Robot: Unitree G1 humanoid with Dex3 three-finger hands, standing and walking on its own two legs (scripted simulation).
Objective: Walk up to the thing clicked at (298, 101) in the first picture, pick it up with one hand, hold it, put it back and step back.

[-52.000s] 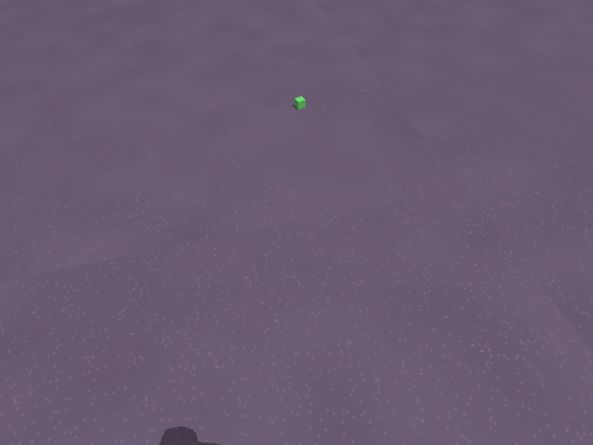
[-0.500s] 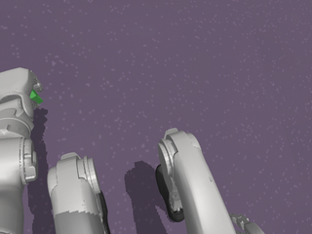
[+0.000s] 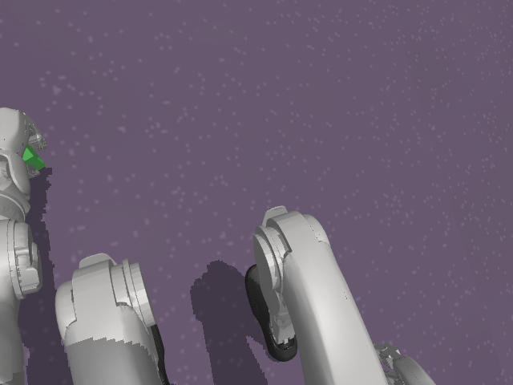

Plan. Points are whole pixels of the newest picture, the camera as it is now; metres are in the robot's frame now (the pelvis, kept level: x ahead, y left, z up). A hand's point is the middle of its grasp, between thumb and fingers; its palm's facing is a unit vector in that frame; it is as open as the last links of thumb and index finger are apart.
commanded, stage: lower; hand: left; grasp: from above
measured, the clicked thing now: (14, 157) +0.49 +0.29 -0.23
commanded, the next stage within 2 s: rest in 0.04 s
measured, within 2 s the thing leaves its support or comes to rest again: rests again in 0.68 s
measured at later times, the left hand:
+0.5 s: hand (33, 162) +0.49 +0.27 -0.24, palm faces -0.45 -0.16 -0.88, open 5.9 cm
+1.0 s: hand (39, 163) +0.49 +0.26 -0.26, palm faces -0.44 -0.16 -0.88, open 5.8 cm
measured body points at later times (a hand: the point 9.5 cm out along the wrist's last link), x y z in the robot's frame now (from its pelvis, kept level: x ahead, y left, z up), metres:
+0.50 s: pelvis +0.00 +0.00 -0.01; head +0.29 +0.09 +0.33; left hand +0.51 +0.27 -0.19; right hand +0.01 -0.25 -0.08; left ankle +0.07 +0.13 -0.28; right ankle +0.10 -0.12 -0.28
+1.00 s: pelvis +0.00 +0.01 -0.01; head +0.29 +0.10 +0.32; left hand +0.51 +0.27 -0.20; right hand +0.01 -0.24 -0.07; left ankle +0.07 +0.13 -0.28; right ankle +0.10 -0.12 -0.28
